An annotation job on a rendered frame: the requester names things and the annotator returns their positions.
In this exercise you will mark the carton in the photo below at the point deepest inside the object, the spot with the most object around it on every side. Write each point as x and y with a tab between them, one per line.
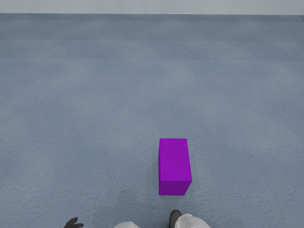
174	167

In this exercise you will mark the robot right thigh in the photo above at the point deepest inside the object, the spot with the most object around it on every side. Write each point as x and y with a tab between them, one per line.
191	222

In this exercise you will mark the left robot hand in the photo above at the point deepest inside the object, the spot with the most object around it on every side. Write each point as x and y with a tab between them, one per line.
70	224

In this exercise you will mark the robot right shin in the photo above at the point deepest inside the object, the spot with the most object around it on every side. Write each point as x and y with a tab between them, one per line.
185	215

